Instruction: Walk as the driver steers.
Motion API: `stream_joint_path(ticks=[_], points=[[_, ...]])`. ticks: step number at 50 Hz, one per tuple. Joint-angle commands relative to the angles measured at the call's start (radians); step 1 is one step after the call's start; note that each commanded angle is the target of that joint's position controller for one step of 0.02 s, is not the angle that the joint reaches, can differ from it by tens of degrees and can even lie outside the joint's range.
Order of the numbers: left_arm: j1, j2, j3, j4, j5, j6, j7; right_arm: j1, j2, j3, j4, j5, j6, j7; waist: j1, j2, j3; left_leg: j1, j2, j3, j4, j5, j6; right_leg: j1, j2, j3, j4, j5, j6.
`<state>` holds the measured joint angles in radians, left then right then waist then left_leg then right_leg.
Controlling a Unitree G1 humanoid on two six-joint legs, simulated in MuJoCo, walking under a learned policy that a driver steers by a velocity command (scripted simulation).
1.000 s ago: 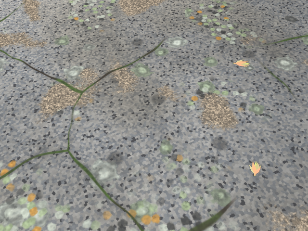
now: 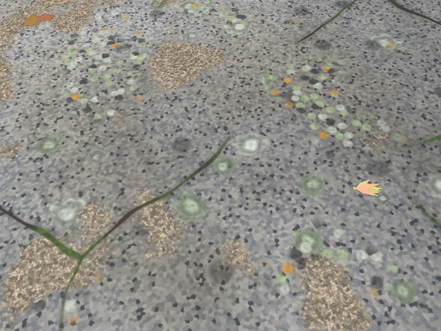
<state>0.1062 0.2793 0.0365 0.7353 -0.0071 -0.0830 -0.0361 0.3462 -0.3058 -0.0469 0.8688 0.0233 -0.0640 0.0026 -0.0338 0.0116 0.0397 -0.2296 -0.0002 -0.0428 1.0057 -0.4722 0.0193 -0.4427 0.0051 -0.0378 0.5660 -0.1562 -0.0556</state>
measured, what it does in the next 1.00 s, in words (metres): walks ahead, turning right: left foot, then right foot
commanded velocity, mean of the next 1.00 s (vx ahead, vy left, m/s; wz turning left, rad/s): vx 0.17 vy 0.00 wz -0.24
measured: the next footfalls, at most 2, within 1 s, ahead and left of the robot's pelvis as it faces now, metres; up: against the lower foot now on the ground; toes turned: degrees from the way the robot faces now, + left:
left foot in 0.40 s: +0.36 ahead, +0.12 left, +0.00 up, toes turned +0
right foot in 0.80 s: +0.26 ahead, -0.13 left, +0.00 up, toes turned -14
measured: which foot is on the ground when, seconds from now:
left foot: up 0.00-0.38, down 0.40-0.80, up 0.82-1.00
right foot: down 0.00-0.42, up 0.44-0.78, down 0.80-1.00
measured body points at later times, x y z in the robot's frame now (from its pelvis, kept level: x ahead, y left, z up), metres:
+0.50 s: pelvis +0.21 +0.01 +0.00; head +0.24 +0.02 +0.45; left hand +0.28 +0.29 -0.13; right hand +0.39 -0.24 -0.09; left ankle +0.32 +0.11 -0.73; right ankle +0.11 -0.10 -0.68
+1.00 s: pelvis +0.23 -0.03 +0.02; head +0.25 -0.08 +0.47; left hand +0.39 +0.23 -0.07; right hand +0.31 -0.35 -0.11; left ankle +0.29 +0.12 -0.64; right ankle +0.22 -0.12 -0.73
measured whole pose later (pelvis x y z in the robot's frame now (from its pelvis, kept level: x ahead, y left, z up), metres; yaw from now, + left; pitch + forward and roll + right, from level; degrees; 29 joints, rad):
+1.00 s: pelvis +0.23 -0.03 +0.02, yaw -17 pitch +2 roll +3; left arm 0.26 0.28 0.07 0.78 0.00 0.01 0.04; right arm 0.04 -0.31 -0.10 0.85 0.00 0.02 -0.05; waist 0.03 0.03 0.04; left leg -0.55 -0.02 -0.03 1.04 -0.35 -0.05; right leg -0.27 0.02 0.06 0.45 -0.20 -0.06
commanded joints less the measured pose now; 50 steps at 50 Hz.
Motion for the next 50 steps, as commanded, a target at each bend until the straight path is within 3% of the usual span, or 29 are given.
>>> stream_joint_path(ticks=[1,2,4,7,9,12,15,17,19,20,21,22,23,24,25,27,30,34,36,38,39,40,41,42,43,44,45,47,50], points=[[0.162,0.138,0.038,-0.002,0.005,-0.002,0.005,-0.086,-0.125,-0.023,-0.115,0.006,-0.041,0.001,0.091,-0.077,-0.094,-0.504,0.094,-0.029,0.213,0.096,0.022,0.456,-0.294,0.457,-0.325,-0.153,-0.179],[0.126,0.112,0.031,-0.007,0.014,-0.008,0.004,-0.079,-0.116,-0.028,-0.111,-0.007,-0.033,-0.002,0.058,-0.093,-0.069,-0.443,0.127,-0.038,0.152,0.156,0.019,0.369,-0.26,0.39,-0.351,-0.067,-0.166],[0.107,0.105,0.031,0.0,0.015,-0.018,0.003,-0.035,-0.08,-0.024,-0.092,-0.011,-0.013,-0.003,0.025,-0.109,-0.067,-0.364,0.14,-0.031,0.111,0.212,0.003,0.291,-0.225,0.307,-0.4,0.036,-0.171],[0.124,0.132,0.037,0.03,0.016,-0.028,0.011,-0.083,-0.063,-0.022,-0.108,-0.025,0.002,-0.013,0.015,-0.073,-0.026,-0.392,0.135,-0.013,-0.003,0.287,-0.037,0.26,-0.217,0.197,-0.411,0.371,-0.188],[0.131,0.138,0.037,0.047,0.016,-0.018,0.023,-0.123,-0.04,-0.014,-0.12,-0.032,-0.002,-0.012,0.02,-0.067,-0.031,-0.362,0.118,0.008,-0.15,0.385,-0.05,0.262,-0.179,0.102,-0.38,0.574,-0.161],[0.177,0.149,0.036,0.076,0.011,-0.003,0.036,-0.221,-0.012,-0.003,-0.136,-0.028,-0.011,0.001,0.066,-0.074,-0.049,-0.269,0.07,0.043,-0.355,0.565,-0.046,0.275,-0.145,0.04,-0.363,0.581,-0.125],[0.201,0.154,0.035,0.108,0.006,0.016,0.042,-0.268,-0.028,-0.006,-0.15,-0.026,-0.014,0.013,0.08,-0.082,-0.055,-0.249,0.05,0.025,-0.447,0.582,-0.03,0.356,-0.181,0.068,-0.32,0.546,-0.124],[0.189,0.156,0.037,0.121,0.002,0.03,0.046,-0.271,-0.052,-0.013,-0.154,-0.032,-0.019,0.021,0.069,-0.088,-0.059,-0.24,0.042,0.015,-0.487,0.512,-0.004,0.407,-0.205,0.099,-0.257,0.543,-0.117],[0.159,0.149,0.035,0.127,-0.004,0.042,0.051,-0.18,-0.078,-0.026,-0.121,-0.043,-0.026,0.02,0.011,-0.07,-0.095,-0.112,0.019,0.032,-0.593,0.568,0.031,0.419,-0.177,0.101,-0.132,0.542,-0.081],[0.203,0.129,0.028,0.13,0.008,0.039,0.05,-0.136,-0.134,-0.04,-0.11,-0.056,-0.03,0.01,0.01,-0.011,-0.152,0.048,0.08,-0.018,-0.6,0.917,0.063,0.367,-0.113,0.088,-0.02,0.47,-0.037],[0.306,0.069,0.007,0.132,0.027,0.026,0.042,-0.101,-0.181,-0.045,-0.112,-0.073,-0.025,0.0,0.052,0.12,-0.279,0.354,0.258,-0.174,-0.496,1.271,0.175,0.159,-0.042,0.08,0.164,0.13,0.016],[0.345,0.03,-0.011,0.154,0.012,0.029,0.04,-0.07,-0.104,-0.03,-0.106,-0.063,-0.006,-0.005,0.017,0.225,-0.386,0.461,0.395,-0.314,-0.501,1.312,0.304,0.031,0.03,0.087,0.373,-0.446,0.066],[0.275,0.118,0.013,0.141,-0.011,0.043,0.039,-0.069,-0.075,-0.02,-0.11,-0.042,0.009,-0.004,-0.013,0.158,-0.362,0.398,0.387,-0.325,-0.541,1.12,0.301,-0.025,0.018,0.135,0.49,-0.596,0.079],[0.214,0.154,0.031,0.118,-0.026,0.062,0.047,-0.116,-0.104,-0.028,-0.114,-0.03,0.02,-0.009,-0.005,0.114,-0.275,0.313,0.37,-0.295,-0.595,0.905,0.272,-0.093,0.0,0.123,0.565,-0.559,0.087],[0.184,0.153,0.038,0.112,-0.025,0.085,0.06,-0.173,-0.102,-0.027,-0.123,-0.029,0.026,-0.016,0.01,0.076,-0.206,0.209,0.346,-0.258,-0.65,0.705,0.247,-0.113,-0.024,0.114,0.576,-0.498,0.098],[0.197,0.127,0.045,0.108,-0.017,0.131,0.08,-0.276,-0.094,-0.027,-0.131,-0.041,0.035,-0.023,0.06,0.122,-0.119,-0.005,0.292,-0.163,-0.748,0.416,0.208,-0.032,-0.055,0.096,0.522,-0.387,0.121],[0.221,0.098,0.049,0.097,-0.006,0.147,0.087,-0.317,-0.094,-0.034,-0.121,-0.048,0.042,-0.035,0.074,0.15,-0.114,-0.099,0.267,-0.045,-0.781,0.387,0.214,0.052,-0.054,0.043,0.454,-0.305,0.127],[0.162,0.089,0.048,0.056,-0.003,0.143,0.069,-0.321,-0.116,-0.045,-0.1,-0.039,0.054,-0.052,0.051,0.128,-0.149,-0.048,0.304,0.003,-0.77,0.396,0.216,0.101,-0.076,0.02,0.301,-0.221,0.097],[0.165,0.102,0.055,0.047,-0.003,0.142,0.057,-0.323,-0.13,-0.049,-0.091,-0.029,0.064,-0.054,0.057,0.127,-0.151,-0.024,0.319,0.015,-0.753,0.365,0.2,0.135,-0.071,0.001,0.226,-0.203,0.074],[0.215,0.104,0.065,0.06,0.0,0.143,0.044,-0.343,-0.133,-0.052,-0.084,-0.009,0.076,-0.052,0.095,0.111,-0.142,-0.044,0.3,0.059,-0.694,0.292,0.147,0.226,-0.043,-0.037,0.065,-0.11,0.031],[0.239,0.12,0.074,0.069,0.007,0.144,0.042,-0.325,-0.109,-0.05,-0.071,0.0,0.081,-0.05,0.102,0.069,-0.119,-0.081,0.262,0.098,-0.611,0.219,0.093,0.269,-0.029,-0.017,-0.028,-0.071,-0.004],[0.249,0.182,0.091,0.057,0.012,0.143,0.051,-0.273,-0.061,-0.042,-0.055,-0.008,0.088,-0.043,0.084,-0.129,-0.064,-0.195,0.163,0.196,-0.384,0.105,-0.003,0.3,-0.152,0.201,-0.21,0.029,-0.074],[0.216,0.301,0.108,0.012,0.014,0.139,0.064,-0.314,-0.04,-0.038,-0.105,-0.036,0.085,-0.044,0.061,-0.354,-0.006,-0.443,-0.008,0.199,-0.155,-0.161,-0.089,0.307,-0.37,0.556,-0.292,0.183,-0.237],[0.221,0.285,0.103,0.007,0.054,0.111,0.059,-0.421,-0.065,-0.048,-0.133,-0.039,0.079,-0.049,0.11,-0.258,-0.037,-0.438,-0.017,0.03,0.029,-0.173,-0.069,0.232,-0.372,0.588,-0.329,0.107,-0.29],[0.168,0.257,0.097,0.0,0.052,0.086,0.06,-0.399,-0.079,-0.056,-0.126,-0.022,0.079,-0.051,0.068,-0.204,-0.04,-0.441,0.004,-0.013,0.078,-0.076,-0.049,0.231,-0.319,0.496,-0.325,0.052,-0.238],[0.104,0.23,0.094,-0.012,0.025,0.074,0.064,-0.35,-0.091,-0.066,-0.096,-0.022,0.081,-0.057,0.035,-0.154,-0.041,-0.441,0.018,-0.022,0.082,0.011,-0.044,0.244,-0.271,0.424,-0.304,0.026,-0.174],[0.072,0.193,0.082,-0.022,0.005,0.071,0.067,-0.331,-0.103,-0.073,-0.076,-0.032,0.082,-0.063,0.03,-0.141,-0.054,-0.439,0.023,-0.024,0.081,0.059,-0.049,0.261,-0.25,0.391,-0.289,0.052,-0.142],[0.087,0.158,0.068,-0.024,0.0,0.073,0.075,-0.326,-0.09,-0.075,-0.075,-0.033,0.075,-0.06,0.027,-0.135,-0.09,-0.399,0.005,-0.022,0.107,0.121,-0.065,0.283,-0.218,0.356,-0.266,0.172,-0.14],[0.133,0.164,0.072,-0.02,-0.002,0.079,0.085,-0.341,-0.063,-0.067,-0.081,-0.018,0.064,-0.058,0.045,-0.133,-0.109,-0.418,-0.006,-0.034,-0.005,0.15,-0.083,0.38,-0.208,0.362,-0.24,0.245,-0.151]])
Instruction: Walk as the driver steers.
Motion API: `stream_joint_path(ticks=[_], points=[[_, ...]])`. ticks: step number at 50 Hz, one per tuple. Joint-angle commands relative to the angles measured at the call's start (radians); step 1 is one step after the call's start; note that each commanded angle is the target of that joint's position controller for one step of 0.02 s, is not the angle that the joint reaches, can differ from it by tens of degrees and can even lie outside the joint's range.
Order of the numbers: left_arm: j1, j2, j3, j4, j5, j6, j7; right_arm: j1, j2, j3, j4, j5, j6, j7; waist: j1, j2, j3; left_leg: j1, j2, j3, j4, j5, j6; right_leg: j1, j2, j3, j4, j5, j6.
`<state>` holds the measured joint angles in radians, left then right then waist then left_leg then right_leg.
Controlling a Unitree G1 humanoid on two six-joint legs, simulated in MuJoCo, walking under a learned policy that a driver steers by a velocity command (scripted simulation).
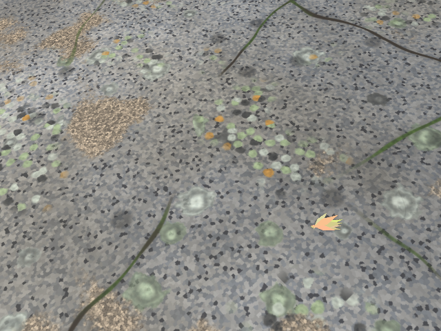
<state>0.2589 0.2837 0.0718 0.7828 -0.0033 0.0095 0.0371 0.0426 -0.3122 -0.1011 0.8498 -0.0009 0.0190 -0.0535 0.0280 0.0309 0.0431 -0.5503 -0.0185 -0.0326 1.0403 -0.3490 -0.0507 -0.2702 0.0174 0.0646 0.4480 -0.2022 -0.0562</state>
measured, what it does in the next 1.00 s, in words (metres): walks ahead, turning right: left foot, then right foot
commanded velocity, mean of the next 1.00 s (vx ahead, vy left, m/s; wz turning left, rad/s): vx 0.25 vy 0.00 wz -0.30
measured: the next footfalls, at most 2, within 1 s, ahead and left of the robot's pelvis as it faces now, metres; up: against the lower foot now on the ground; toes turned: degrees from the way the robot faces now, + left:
left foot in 0.30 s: +0.08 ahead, +0.14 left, +0.00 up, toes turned -17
right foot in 0.70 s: +0.13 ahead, -0.16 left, +0.00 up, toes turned -17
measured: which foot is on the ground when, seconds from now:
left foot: up 0.00-0.28, down 0.30-0.70, up 0.72-1.00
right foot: down 0.00-0.30, up 0.32-0.68, down 0.70-1.00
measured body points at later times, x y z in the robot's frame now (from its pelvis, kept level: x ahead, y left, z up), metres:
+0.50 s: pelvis +0.04 +0.03 +0.00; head +0.06 +0.04 +0.45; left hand +0.26 +0.27 -0.11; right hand +0.04 -0.27 -0.11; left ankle +0.04 +0.15 -0.75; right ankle +0.01 -0.12 -0.68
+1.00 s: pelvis +0.20 -0.09 +0.00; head +0.22 -0.11 +0.45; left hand +0.30 +0.18 -0.12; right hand +0.30 -0.39 -0.11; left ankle +0.41 +0.03 -0.69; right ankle +0.09 -0.15 -0.75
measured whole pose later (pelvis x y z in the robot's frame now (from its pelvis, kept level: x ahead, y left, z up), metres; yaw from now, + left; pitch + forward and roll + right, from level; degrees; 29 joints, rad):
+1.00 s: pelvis +0.20 -0.09 +0.00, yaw -16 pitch +2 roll -1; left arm 0.40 0.26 0.05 0.81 -0.01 -0.07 0.00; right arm 0.11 -0.31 -0.05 0.80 0.01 -0.08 0.03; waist 0.06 0.05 0.02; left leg -0.67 0.11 -0.01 0.74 -0.01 -0.01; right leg 0.01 0.05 -0.02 0.19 -0.23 -0.05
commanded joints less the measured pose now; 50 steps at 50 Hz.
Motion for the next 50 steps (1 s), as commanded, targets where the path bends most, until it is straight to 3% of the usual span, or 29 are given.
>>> stream_joint_path(ticks=[1,5,10,13,14,15,16,17,18,19,20,22,27,29,31,33,34,35,36,37,38,39,41,43,45,50], points=[[-0.011,0.168,0.041,-0.068,-0.007,-0.011,0.015,-0.05,-0.052,-0.009,-0.065,0.007,-0.022,0.0,-0.009,-0.158,-0.111,-0.095,0.01,-0.049,-0.097,0.029,-0.02,0.227,-0.218,0.271,-0.117,0.283,-0.152],[-0.028,0.198,0.053,-0.084,-0.006,0.004,0.016,-0.064,-0.056,-0.003,-0.068,0.012,-0.029,0.014,0.007,-0.18,-0.103,0.005,-0.004,-0.056,-0.26,0.016,-0.037,0.192,-0.208,0.324,-0.107,0.238,-0.167],[-0.085,0.203,0.056,-0.109,-0.01,0.018,0.003,-0.019,-0.081,-0.005,-0.06,0.019,-0.046,0.032,-0.001,-0.188,-0.122,0.134,-0.024,-0.064,-0.398,-0.015,-0.026,0.167,-0.195,0.415,-0.067,0.358,-0.169],[-0.14,0.197,0.051,-0.127,-0.024,0.03,0.007,0.065,-0.092,-0.01,-0.038,0.019,-0.06,0.046,-0.053,-0.18,-0.138,0.28,-0.025,-0.044,-0.641,0.135,0.002,0.146,-0.144,0.431,-0.009,0.369,-0.118],[-0.142,0.179,0.045,-0.134,-0.026,0.034,0.01,0.1,-0.114,-0.018,-0.026,0.014,-0.06,0.047,-0.062,-0.155,-0.145,0.384,0.024,-0.06,-0.726,0.256,0.022,0.083,-0.102,0.406,0.03,0.261,-0.075],[-0.097,0.124,0.03,-0.134,-0.016,0.035,0.008,0.129,-0.172,-0.028,-0.027,-0.002,-0.053,0.042,-0.038,0.024,-0.191,0.532,0.214,-0.232,-0.754,0.277,0.095,-0.06,-0.006,0.289,0.204,-0.081,-0.023],[-0.058,0.11,0.031,-0.151,-0.021,0.025,0.005,0.121,-0.23,-0.035,-0.025,-0.025,-0.044,0.038,-0.002,0.231,-0.146,0.564,0.369,-0.472,-0.783,0.294,0.258,-0.294,0.15,0.124,0.361,-0.436,0.023],[-0.068,0.182,0.045,-0.149,-0.006,0.011,0.003,0.094,-0.186,-0.025,-0.045,-0.03,-0.051,0.038,-0.019,0.188,-0.107,0.507,0.43,-0.532,-0.818,0.093,0.328,-0.364,0.058,0.126,0.538,-0.403,0.047],[-0.078,0.216,0.057,-0.133,-0.011,0.005,-0.002,0.067,-0.131,-0.01,-0.059,-0.017,-0.058,0.034,-0.02,0.126,-0.076,0.483,0.365,-0.457,-0.838,-0.103,0.295,-0.372,0.026,0.126,0.589,-0.312,0.051],[-0.073,0.193,0.055,-0.118,-0.004,0.005,-0.005,0.05,-0.115,-0.004,-0.059,0.003,-0.062,0.03,-0.014,0.127,-0.045,0.486,0.301,-0.398,-0.851,-0.187,0.25,-0.396,0.02,0.109,0.603,-0.25,0.067],[-0.078,0.175,0.05,-0.115,0.002,0.003,-0.007,0.063,-0.102,0.003,-0.055,0.014,-0.066,0.026,-0.028,0.137,-0.026,0.501,0.282,-0.369,-0.863,-0.197,0.235,-0.426,0.012,0.106,0.615,-0.202,0.081],[-0.102,0.129,0.034,-0.115,-0.005,-0.016,-0.02,0.127,-0.102,0.008,-0.032,0.01,-0.075,0.024,-0.057,0.113,-0.005,0.498,0.251,-0.298,-0.891,-0.145,0.23,-0.421,0.004,0.064,0.583,-0.131,0.094],[-0.217,0.069,0.0,-0.149,-0.007,-0.062,-0.036,0.201,-0.156,0.0,-0.009,0.017,-0.089,0.032,-0.111,0.122,0.009,0.473,0.236,-0.188,-0.908,0.02,0.237,-0.305,-0.054,-0.056,0.284,-0.056,0.105],[-0.227,0.074,-0.003,-0.153,-0.015,-0.071,-0.043,0.227,-0.179,-0.005,-0.002,0.021,-0.089,0.042,-0.115,0.129,0.016,0.418,0.241,-0.162,-0.899,0.04,0.241,-0.202,-0.042,-0.087,0.188,-0.067,0.094],[-0.206,0.094,0.001,-0.149,-0.023,-0.074,-0.048,0.245,-0.189,-0.007,0.004,0.032,-0.086,0.053,-0.099,0.126,0.018,0.383,0.262,-0.167,-0.883,0.033,0.246,-0.111,-0.033,-0.103,0.113,-0.04,0.071],[-0.12,0.106,0.01,-0.119,-0.026,-0.073,-0.047,0.24,-0.172,0.001,0.006,0.039,-0.081,0.059,-0.038,0.101,0.002,0.317,0.255,-0.146,-0.821,0.067,0.221,0.061,-0.014,-0.117,0.016,0.022,0.039],[-0.028,0.129,0.024,-0.091,-0.031,-0.069,-0.04,0.242,-0.142,0.013,0.009,0.032,-0.083,0.062,0.01,0.085,-0.034,0.267,0.229,-0.113,-0.736,0.139,0.195,0.199,-0.006,-0.109,-0.006,0.011,0.017],[0.107,0.175,0.044,-0.065,-0.031,-0.067,-0.029,0.226,-0.083,0.034,0.0,0.018,-0.089,0.066,0.08,0.011,-0.116,0.182,0.161,-0.03,-0.507,0.176,0.142,0.386,-0.099,0.011,-0.038,-0.021,-0.023],[0.207,0.295,0.069,-0.056,-0.013,-0.06,-0.023,0.231,0.004,0.061,-0.058,0.0,-0.109,0.066,0.086,-0.285,-0.219,-0.103,0.042,0.097,-0.137,-0.048,0.063,0.605,-0.353,0.41,-0.119,-0.161,-0.153],[0.235,0.257,0.059,-0.047,-0.006,-0.071,-0.036,0.191,-0.077,0.041,-0.07,0.024,-0.126,0.06,0.107,-0.265,-0.206,-0.224,0.027,-0.004,0.065,-0.219,0.061,0.54,-0.421,0.638,-0.22,-0.314,-0.244],[0.163,0.191,0.035,-0.058,-0.002,-0.082,-0.044,0.18,-0.133,0.024,-0.076,0.046,-0.133,0.064,0.071,-0.213,-0.093,-0.293,0.091,-0.034,0.137,-0.154,0.089,0.471,-0.392,0.544,-0.233,-0.358,-0.222],[0.111,0.145,0.021,-0.07,0.002,-0.09,-0.049,0.172,-0.129,0.025,-0.067,0.048,-0.135,0.068,0.049,-0.192,-0.041,-0.287,0.124,-0.028,0.131,-0.062,0.105,0.407,-0.334,0.433,-0.248,-0.313,-0.194],[0.043,0.109,0.007,-0.08,0.004,-0.093,-0.053,0.16,-0.111,0.022,-0.061,0.021,-0.132,0.073,0.011,-0.15,0.015,-0.236,0.161,-0.026,0.047,0.059,0.101,0.298,-0.271,0.291,-0.288,-0.102,-0.162],[0.032,0.117,0.01,-0.079,0.005,-0.097,-0.051,0.163,-0.073,0.03,-0.058,0.015,-0.12,0.083,-0.012,-0.134,0.013,-0.198,0.161,-0.006,-0.001,0.142,0.082,0.251,-0.243,0.204,-0.317,0.068,-0.161],[0.046,0.129,0.014,-0.068,0.002,-0.1,-0.046,0.129,-0.06,0.035,-0.072,0.01,-0.111,0.085,-0.014,-0.106,0.015,-0.206,0.153,0.006,-0.092,0.219,0.054,0.238,-0.23,0.139,-0.332,0.18,-0.167],[0.116,0.155,0.02,-0.023,-0.008,-0.1,-0.032,-0.056,-0.019,0.06,-0.137,0.011,-0.115,0.095,0.036,-0.098,0.055,-0.082,0.094,0.05,-0.417,0.455,0.037,0.159,-0.193,0.022,-0.363,0.197,-0.141]])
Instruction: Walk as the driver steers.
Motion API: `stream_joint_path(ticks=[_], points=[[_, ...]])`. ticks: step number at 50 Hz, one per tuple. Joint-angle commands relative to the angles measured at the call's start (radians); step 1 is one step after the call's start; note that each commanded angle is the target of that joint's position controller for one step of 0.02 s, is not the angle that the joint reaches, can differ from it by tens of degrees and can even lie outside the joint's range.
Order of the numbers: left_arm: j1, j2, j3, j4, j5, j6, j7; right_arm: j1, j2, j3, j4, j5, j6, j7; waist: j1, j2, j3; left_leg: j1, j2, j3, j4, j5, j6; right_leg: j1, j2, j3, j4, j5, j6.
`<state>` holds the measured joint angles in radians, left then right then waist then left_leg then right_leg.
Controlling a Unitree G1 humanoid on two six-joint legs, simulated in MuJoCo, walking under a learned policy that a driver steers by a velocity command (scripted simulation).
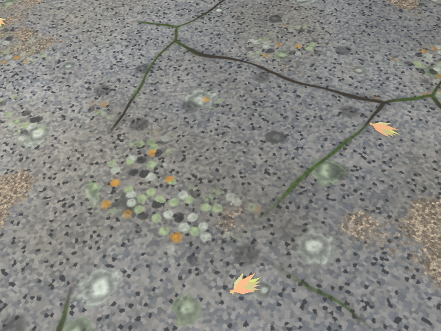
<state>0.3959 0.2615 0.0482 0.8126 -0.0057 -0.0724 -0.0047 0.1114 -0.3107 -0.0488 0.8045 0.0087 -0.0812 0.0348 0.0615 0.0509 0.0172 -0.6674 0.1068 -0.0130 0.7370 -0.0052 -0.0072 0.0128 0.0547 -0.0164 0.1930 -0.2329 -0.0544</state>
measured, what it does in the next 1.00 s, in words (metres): walks ahead, turning left: left foot, then right foot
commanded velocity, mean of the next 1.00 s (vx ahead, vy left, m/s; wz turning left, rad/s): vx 0.24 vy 0.00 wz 0.39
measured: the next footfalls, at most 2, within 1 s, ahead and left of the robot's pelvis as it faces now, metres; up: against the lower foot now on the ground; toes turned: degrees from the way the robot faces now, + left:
left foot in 0.18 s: +0.31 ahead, +0.13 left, +0.00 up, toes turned +2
right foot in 0.64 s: +0.51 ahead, -0.04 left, +0.00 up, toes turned +20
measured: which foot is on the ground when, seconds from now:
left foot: up 0.00-0.16, down 0.18-0.64, up 0.66-1.00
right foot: down 0.00-0.20, up 0.22-0.62, down 0.64-1.00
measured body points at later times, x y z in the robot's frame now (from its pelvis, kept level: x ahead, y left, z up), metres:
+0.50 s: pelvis +0.27 +0.05 +0.00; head +0.32 +0.06 +0.45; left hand +0.43 +0.34 -0.09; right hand +0.38 -0.23 -0.12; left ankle +0.27 +0.13 -0.75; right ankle +0.43 -0.10 -0.69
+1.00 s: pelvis +0.37 +0.04 -0.01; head +0.41 +0.06 +0.44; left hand +0.38 +0.35 -0.11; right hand +0.63 -0.15 -0.11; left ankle +0.32 +0.16 -0.71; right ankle +0.48 -0.05 -0.75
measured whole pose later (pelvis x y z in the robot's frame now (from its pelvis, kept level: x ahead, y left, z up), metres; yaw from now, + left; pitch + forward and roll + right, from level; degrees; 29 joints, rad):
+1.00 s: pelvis +0.37 +0.04 -0.01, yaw +28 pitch +1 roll -1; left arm 0.13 0.28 0.06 0.71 0.01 0.01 0.03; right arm 0.18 -0.31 -0.07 0.66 0.02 0.07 -0.01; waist 0.01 0.01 0.08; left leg -0.43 0.05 -0.01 0.84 -0.38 -0.07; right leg -0.30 -0.05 -0.12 0.43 -0.14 -0.01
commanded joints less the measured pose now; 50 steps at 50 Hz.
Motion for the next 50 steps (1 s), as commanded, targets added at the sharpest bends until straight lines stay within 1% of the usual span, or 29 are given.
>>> stream_joint_path(ticks=[1,4,6,7,8,9,10,11,12,13,14,15,16,18,20,24,27,29,31,32,33,34,35,36,37,39,42,46,50], points=[[0.002,0.181,0.045,-0.04,-0.008,-0.018,0.011,-0.153,-0.022,0.009,-0.104,0.004,-0.016,0.011,0.01,-0.114,0.089,0.049,-0.04,0.028,-0.146,0.133,0.0,-0.112,-0.242,0.103,-0.109,0.222,-0.143],[0.031,0.185,0.048,-0.009,-0.016,-0.009,0.014,-0.2,-0.042,0.007,-0.133,0.008,-0.021,0.025,0.0,-0.112,0.098,0.032,-0.05,0.007,-0.219,0.1,0.037,0.001,-0.289,0.105,-0.065,0.288,-0.127],[0.026,0.198,0.053,0.0,-0.014,0.003,0.018,-0.177,-0.062,0.001,-0.133,0.008,-0.024,0.032,-0.027,-0.124,0.067,0.062,-0.067,0.021,-0.238,0.031,0.065,0.085,-0.309,0.089,-0.002,0.432,-0.107],[0.019,0.212,0.057,0.0,-0.008,0.009,0.021,-0.138,-0.082,-0.007,-0.124,0.009,-0.022,0.032,-0.048,-0.143,0.026,0.128,-0.095,0.046,-0.227,-0.015,0.083,0.115,-0.307,0.071,0.061,0.607,-0.094],[0.011,0.218,0.058,0.0,-0.002,0.018,0.024,-0.053,-0.11,-0.022,-0.103,0.009,-0.017,0.027,-0.096,-0.158,-0.044,0.25,-0.134,0.08,-0.221,-0.046,0.108,0.128,-0.289,0.041,0.185,0.803,-0.077],[0.01,0.205,0.051,-0.004,0.004,0.028,0.031,0.094,-0.148,-0.045,-0.061,0.009,-0.011,0.019,-0.168,-0.146,-0.141,0.461,-0.157,0.095,-0.225,-0.034,0.138,0.068,-0.245,-0.007,0.387,0.88,-0.043],[0.04,0.175,0.035,-0.033,0.029,0.028,0.04,0.248,-0.214,-0.063,-0.039,0.007,-0.001,0.007,-0.206,-0.035,-0.271,0.777,0.006,-0.135,-0.176,-0.013,0.197,-0.17,-0.207,-0.038,0.694,0.585,-0.008],[0.181,0.031,-0.006,-0.04,0.029,0.005,0.017,0.288,-0.27,-0.075,-0.022,0.014,0.0,0.016,-0.106,0.239,-0.403,1.095,0.227,-0.684,-0.303,-0.319,0.384,-0.577,-0.004,0.016,1.042,-0.245,0.061],[0.078,0.133,0.011,-0.041,0.0,-0.026,0.009,0.275,-0.17,-0.051,-0.031,0.023,0.0,0.016,-0.167,0.135,-0.373,1.084,0.215,-0.784,-0.431,-0.45,0.353,-0.694,-0.027,0.146,1.139,-0.325,0.045],[-0.037,0.177,0.024,-0.083,-0.033,-0.046,0.001,0.208,-0.151,-0.045,-0.045,0.014,-0.001,0.009,-0.164,0.091,-0.212,0.954,0.191,-0.642,-0.454,-0.399,0.315,-0.766,-0.071,0.134,1.142,-0.244,0.033],[-0.096,0.171,0.018,-0.098,-0.028,-0.06,0.007,0.138,-0.146,-0.043,-0.067,0.003,-0.003,0.005,-0.136,-0.018,-0.125,0.797,0.158,-0.537,-0.463,-0.202,0.297,-0.733,-0.108,0.119,1.092,-0.169,0.031],[-0.119,0.171,0.025,-0.101,-0.006,-0.062,0.015,0.087,-0.13,-0.04,-0.081,-0.008,-0.004,0.002,-0.099,-0.059,-0.063,0.659,0.129,-0.439,-0.462,0.038,0.294,-0.687,-0.133,0.107,1.03,-0.134,0.044],[-0.105,0.175,0.03,-0.105,0.01,-0.054,0.019,0.066,-0.118,-0.035,-0.093,-0.023,-0.005,-0.002,-0.063,-0.044,-0.063,0.57,0.107,-0.374,-0.463,0.24,0.296,-0.605,-0.149,0.111,1.005,-0.127,0.056],[-0.073,0.145,0.028,-0.111,0.021,-0.031,0.025,0.059,-0.115,-0.037,-0.095,-0.016,-0.003,-0.007,-0.027,-0.02,-0.068,0.477,0.083,-0.288,-0.471,0.45,0.309,-0.543,-0.149,0.102,0.927,-0.137,0.09],[-0.097,0.119,0.021,-0.129,0.024,-0.01,0.034,0.067,-0.145,-0.048,-0.091,-0.01,0.001,-0.018,-0.022,-0.009,-0.064,0.411,0.058,-0.229,-0.471,0.538,0.307,-0.527,-0.126,0.076,0.813,-0.088,0.12],[-0.218,0.096,0.01,-0.164,0.022,0.004,0.034,0.102,-0.165,-0.06,-0.084,0.014,0.038,-0.045,-0.062,0.017,-0.095,0.371,-0.017,-0.179,-0.43,0.414,0.229,-0.45,-0.064,0.068,0.558,0.164,0.138],[-0.301,0.109,0.013,-0.191,0.01,0.004,0.023,0.138,-0.165,-0.061,-0.077,0.017,0.068,-0.059,-0.092,0.039,-0.1,0.416,-0.013,-0.247,-0.383,0.256,0.2,-0.43,-0.031,0.092,0.429,0.207,0.141],[-0.304,0.139,0.025,-0.197,0.009,0.0,0.018,0.135,-0.156,-0.061,-0.086,0.013,0.081,-0.064,-0.084,0.054,-0.101,0.464,0.0,-0.329,-0.328,0.165,0.185,-0.413,-0.023,0.119,0.354,0.156,0.13],[-0.252,0.155,0.036,-0.186,0.014,-0.013,0.016,0.088,-0.137,-0.055,-0.108,0.015,0.087,-0.068,-0.038,0.072,-0.096,0.472,-0.028,-0.378,-0.241,0.081,0.148,-0.331,-0.034,0.114,0.228,0.211,0.096],[-0.222,0.185,0.044,-0.186,0.026,-0.02,0.022,0.098,-0.098,-0.043,-0.121,0.01,0.085,-0.067,-0.034,0.034,-0.13,0.431,-0.078,-0.359,-0.142,-0.031,0.107,-0.212,-0.124,0.157,0.176,0.348,0.052],[-0.192,0.237,0.051,-0.199,0.04,-0.014,0.036,0.146,-0.04,-0.025,-0.134,-0.014,0.081,-0.066,-0.053,-0.147,-0.208,0.306,-0.172,-0.234,0.093,-0.404,0.052,-0.029,-0.34,0.33,0.216,0.704,-0.033],[-0.172,0.235,0.053,-0.184,0.055,0.009,0.031,0.281,-0.055,-0.025,-0.143,0.005,0.081,-0.064,-0.115,-0.366,-0.283,0.119,-0.245,-0.141,0.279,-0.744,0.01,0.092,-0.518,0.607,0.204,0.735,-0.208],[-0.206,0.178,0.043,-0.205,0.031,0.019,0.027,0.308,-0.149,-0.049,-0.11,0.006,0.089,-0.065,-0.101,-0.26,-0.251,0.078,-0.173,-0.154,0.413,-0.682,-0.029,0.05,-0.492,0.605,0.18,0.568,-0.221],[-0.232,0.133,0.031,-0.214,0.027,0.026,0.027,0.24,-0.189,-0.067,-0.107,0.014,0.105,-0.068,-0.079,-0.184,-0.185,0.057,-0.149,-0.135,0.479,-0.606,-0.053,-0.009,-0.421,0.461,0.185,0.461,-0.178],[-0.27,0.13,0.028,-0.217,0.03,0.034,0.026,0.213,-0.178,-0.071,-0.104,0.017,0.125,-0.076,-0.085,-0.138,-0.148,0.061,-0.128,-0.118,0.494,-0.548,-0.071,-0.077,-0.366,0.372,0.167,0.363,-0.149],[-0.311,0.144,0.029,-0.21,0.031,0.044,0.031,0.184,-0.142,-0.067,-0.128,0.014,0.145,-0.077,-0.09,-0.172,-0.083,0.102,-0.108,-0.076,0.489,-0.459,-0.091,-0.208,-0.309,0.251,0.119,0.298,-0.148],[-0.299,0.141,0.034,-0.197,0.034,0.052,0.041,0.152,-0.094,-0.055,-0.163,0.015,0.146,-0.072,-0.07,-0.213,-0.088,0.125,-0.093,-0.031,0.376,-0.413,-0.099,-0.193,-0.298,0.161,0.092,0.299,-0.173],[-0.303,0.177,0.052,-0.184,0.025,0.062,0.042,0.097,-0.076,-0.043,-0.204,0.006,0.141,-0.053,-0.049,-0.203,-0.126,0.212,-0.054,-0.004,0.19,-0.382,-0.078,-0.169,-0.342,0.108,0.095,0.309,-0.19],[-0.302,0.206,0.064,-0.167,0.008,0.069,0.029,0.094,-0.097,-0.051,-0.222,0.008,0.147,-0.033,-0.05,-0.217,-0.12,0.302,-0.065,0.046,0.026,-0.361,-0.037,-0.164,-0.368,0.073,0.121,0.287,-0.172]])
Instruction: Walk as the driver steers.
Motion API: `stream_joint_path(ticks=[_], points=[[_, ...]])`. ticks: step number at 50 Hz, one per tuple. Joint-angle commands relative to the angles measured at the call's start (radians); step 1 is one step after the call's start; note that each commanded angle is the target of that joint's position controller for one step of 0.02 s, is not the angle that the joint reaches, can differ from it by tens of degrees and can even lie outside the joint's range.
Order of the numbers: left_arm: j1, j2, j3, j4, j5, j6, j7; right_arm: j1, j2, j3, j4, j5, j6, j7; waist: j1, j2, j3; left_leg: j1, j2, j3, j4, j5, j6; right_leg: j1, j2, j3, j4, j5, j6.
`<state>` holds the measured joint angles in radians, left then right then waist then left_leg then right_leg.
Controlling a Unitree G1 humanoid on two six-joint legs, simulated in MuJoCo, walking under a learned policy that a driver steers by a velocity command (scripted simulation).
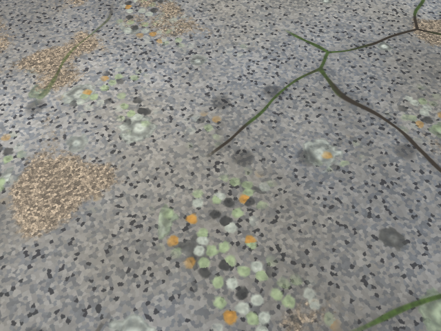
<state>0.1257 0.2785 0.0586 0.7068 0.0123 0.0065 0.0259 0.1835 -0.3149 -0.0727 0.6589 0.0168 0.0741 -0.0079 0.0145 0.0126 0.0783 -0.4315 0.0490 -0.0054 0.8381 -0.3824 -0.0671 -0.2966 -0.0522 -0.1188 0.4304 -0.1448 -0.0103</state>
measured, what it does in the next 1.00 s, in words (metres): steps on the spot: left foot, then right foot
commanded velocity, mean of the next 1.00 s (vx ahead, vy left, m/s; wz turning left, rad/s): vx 0.01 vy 0.00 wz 0.17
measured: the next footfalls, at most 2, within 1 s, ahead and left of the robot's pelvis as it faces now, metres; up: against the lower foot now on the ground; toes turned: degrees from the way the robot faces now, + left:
left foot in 0.08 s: +0.04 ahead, +0.13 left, +0.00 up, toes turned +5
right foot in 0.48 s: +0.07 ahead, -0.11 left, +0.00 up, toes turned +8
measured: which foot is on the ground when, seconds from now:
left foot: up 0.00-0.06, down 0.08-1.00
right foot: down 0.00-0.08, up 0.10-0.46, down 0.48-1.00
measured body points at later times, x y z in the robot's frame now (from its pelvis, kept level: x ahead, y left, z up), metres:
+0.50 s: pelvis +0.01 +0.03 +0.00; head +0.03 +0.04 +0.45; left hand +0.10 +0.32 -0.12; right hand +0.21 -0.19 -0.10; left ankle +0.00 +0.13 -0.74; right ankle +0.03 -0.11 -0.74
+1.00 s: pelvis +0.02 +0.02 +0.00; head +0.03 +0.02 +0.45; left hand +0.08 +0.29 -0.13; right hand +0.15 -0.23 -0.13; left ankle +0.00 +0.13 -0.74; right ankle +0.03 -0.11 -0.74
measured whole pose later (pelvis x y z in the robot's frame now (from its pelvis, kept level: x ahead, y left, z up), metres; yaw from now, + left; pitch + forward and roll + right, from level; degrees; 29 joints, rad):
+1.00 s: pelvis +0.02 +0.02 +0.00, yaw +8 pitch -2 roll +0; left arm 0.17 0.24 0.03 0.94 0.01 -0.01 0.02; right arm 0.19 -0.24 -0.05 0.90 -0.01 0.02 -0.03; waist 0.00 0.00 0.04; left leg -0.19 -0.03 -0.04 0.49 -0.27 0.01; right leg -0.17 -0.01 0.00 0.48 -0.28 0.01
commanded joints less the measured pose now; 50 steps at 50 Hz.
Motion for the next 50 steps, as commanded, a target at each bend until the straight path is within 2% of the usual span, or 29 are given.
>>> stream_joint_path(ticks=[1,2,3,4,5,6,7,8,9,10,12,13,16,19,21,22,23,24,25,26,27,28,32,40,50], points=[[-0.038,0.194,0.056,-0.057,-0.019,-0.008,-0.003,0.036,-0.093,-0.03,-0.076,-0.001,-0.008,0.015,-0.017,-0.175,-0.179,0.102,-0.013,0.05,-0.148,0.052,0.042,0.142,-0.262,0.163,-0.092,0.189,-0.197],[-0.048,0.194,0.057,-0.052,-0.031,-0.006,-0.003,0.07,-0.09,-0.033,-0.065,-0.001,-0.008,0.019,-0.042,-0.167,-0.179,0.166,-0.03,0.072,-0.256,0.125,0.067,0.12,-0.252,0.137,-0.051,0.16,-0.166],[-0.017,0.172,0.054,-0.034,-0.036,-0.004,-0.003,0.107,-0.105,-0.042,-0.05,-0.005,-0.008,0.018,-0.05,-0.139,-0.177,0.254,-0.051,0.063,-0.346,0.191,0.1,0.067,-0.222,0.098,0.016,0.092,-0.112],[0.036,0.124,0.043,-0.015,-0.024,-0.002,-0.009,0.13,-0.162,-0.059,-0.05,-0.008,-0.01,0.007,-0.037,0.028,-0.155,0.37,0.045,-0.109,-0.458,0.374,0.158,-0.084,-0.144,0.009,0.194,-0.079,-0.016],[0.032,0.068,0.019,-0.058,0.031,-0.002,-0.017,0.108,-0.257,-0.07,-0.088,-0.009,-0.013,-0.011,0.001,0.337,-0.139,0.455,0.301,-0.439,-0.459,0.707,0.311,-0.355,0.003,-0.039,0.486,-0.516,0.086],[-0.07,0.124,0.038,-0.081,0.01,-0.006,-0.005,0.12,-0.24,-0.063,-0.1,-0.054,-0.035,-0.001,-0.091,0.241,-0.183,0.335,0.352,-0.482,-0.511,0.617,0.426,-0.374,0.031,0.115,0.649,-0.541,0.083],[-0.081,0.153,0.049,-0.071,-0.015,-0.001,0.002,0.078,-0.212,-0.052,-0.092,-0.061,-0.054,0.004,-0.065,0.16,-0.144,0.294,0.289,-0.387,-0.523,0.517,0.381,-0.362,0.009,0.147,0.706,-0.452,0.067],[-0.048,0.149,0.054,-0.047,-0.017,0.005,0.008,0.015,-0.177,-0.044,-0.089,-0.042,-0.064,0.001,-0.03,0.126,-0.127,0.284,0.229,-0.317,-0.519,0.448,0.32,-0.361,0.0,0.158,0.697,-0.362,0.061],[-0.021,0.146,0.056,-0.02,-0.009,0.012,0.014,-0.023,-0.134,-0.028,-0.091,-0.025,-0.067,-0.003,-0.017,0.121,-0.129,0.285,0.198,-0.271,-0.511,0.458,0.287,-0.345,-0.005,0.157,0.699,-0.308,0.07],[0.001,0.143,0.056,-0.011,-0.003,0.015,0.015,-0.044,-0.116,-0.016,-0.09,-0.02,-0.068,-0.008,-0.003,0.13,-0.134,0.263,0.177,-0.237,-0.508,0.517,0.281,-0.305,0.001,0.152,0.716,-0.254,0.083],[0.023,0.127,0.053,-0.002,-0.011,0.011,0.009,-0.044,-0.082,0.0,-0.085,-0.031,-0.071,-0.014,0.006,0.12,-0.158,0.276,0.156,-0.199,-0.503,0.575,0.284,-0.251,0.007,0.151,0.696,-0.196,0.096],[0.019,0.116,0.048,-0.001,-0.016,0.01,0.007,-0.041,-0.077,0.002,-0.08,-0.032,-0.073,-0.016,0.001,0.114,-0.159,0.299,0.151,-0.191,-0.5,0.575,0.284,-0.245,0.003,0.154,0.637,-0.182,0.099],[-0.018,0.084,0.028,-0.008,-0.013,0.009,-0.001,-0.03,-0.089,-0.001,-0.061,-0.03,-0.069,-0.018,-0.026,0.121,-0.147,0.328,0.15,-0.2,-0.49,0.528,0.284,-0.176,-0.009,0.155,0.421,-0.186,0.101],[-0.02,0.099,0.025,-0.007,-0.018,0.008,-0.006,-0.025,-0.104,-0.004,-0.039,-0.032,-0.063,-0.008,-0.045,0.128,-0.124,0.29,0.163,-0.239,-0.487,0.477,0.307,-0.084,0.0,0.138,0.291,-0.242,0.094],[-0.002,0.099,0.024,0.004,-0.02,0.004,-0.006,-0.037,-0.091,0.003,-0.022,-0.025,-0.063,-0.002,-0.036,0.119,-0.112,0.275,0.159,-0.263,-0.475,0.468,0.304,-0.03,0.006,0.134,0.184,-0.215,0.085],[0.022,0.088,0.021,0.015,-0.018,0.0,-0.008,-0.053,-0.078,0.008,-0.014,-0.019,-0.064,-0.001,-0.013,0.105,-0.111,0.263,0.143,-0.257,-0.459,0.465,0.286,0.025,0.011,0.128,0.074,-0.136,0.076],[0.046,0.083,0.016,0.026,-0.007,-0.006,-0.011,-0.047,-0.065,0.014,0.0,-0.014,-0.067,0.0,0.008,0.079,-0.112,0.237,0.123,-0.247,-0.451,0.446,0.251,0.109,0.006,0.137,-0.06,0.03,0.061],[0.059,0.116,0.018,0.029,0.006,-0.012,-0.009,-0.016,-0.046,0.02,0.01,-0.024,-0.077,0.001,-0.004,0.034,-0.141,0.206,0.089,-0.233,-0.44,0.381,0.201,0.204,-0.044,0.196,-0.07,0.198,0.042],[0.058,0.184,0.031,0.029,0.006,-0.012,-0.004,0.022,-0.051,0.017,0.014,-0.04,-0.088,0.009,-0.052,-0.072,-0.157,0.176,0.022,-0.172,-0.41,0.287,0.161,0.244,-0.098,0.226,-0.001,0.336,0.008],[0.034,0.166,0.032,0.044,-0.007,-0.012,-0.01,0.021,-0.046,0.017,0.022,-0.04,-0.092,0.011,-0.058,-0.134,-0.161,0.211,-0.025,-0.115,-0.429,0.226,0.128,0.175,-0.079,0.209,0.021,0.193,-0.028],[0.02,0.118,0.022,0.037,-0.008,-0.016,-0.017,-0.032,-0.067,0.015,0.027,-0.04,-0.09,0.009,-0.02,-0.099,-0.137,0.232,-0.033,-0.105,-0.409,0.216,0.111,0.135,-0.055,0.2,0.003,0.101,-0.024],[0.015,0.103,0.017,0.044,-0.001,-0.019,-0.018,-0.06,-0.061,0.012,0.025,-0.034,-0.085,0.005,-0.015,-0.09,-0.131,0.238,-0.031,-0.101,-0.397,0.232,0.113,0.117,-0.049,0.196,-0.007,0.072,-0.01],[0.027,0.093,0.007,0.069,-0.001,-0.035,-0.016,-0.049,-0.041,0.012,0.044,-0.032,-0.062,-0.004,-0.013,-0.065,-0.105,0.236,-0.024,-0.111,-0.402,0.269,0.125,0.103,-0.032,0.181,-0.006,0.051,0.01],[0.03,0.093,-0.002,0.119,-0.004,-0.032,-0.003,-0.021,-0.035,0.006,0.114,-0.028,-0.065,-0.015,-0.01,-0.011,-0.08,0.241,-0.025,-0.105,-0.413,0.28,0.106,0.101,-0.018,0.176,-0.012,0.017,0.005],[0.037,0.08,-0.009,0.201,-0.006,-0.028,0.0,-0.005,-0.038,0.004,0.21,-0.023,-0.071,-0.026,-0.01,-0.011,-0.068,0.259,-0.024,-0.095,-0.425,0.294,0.099,0.104,0.001,0.164,-0.029,0.01,0.005]])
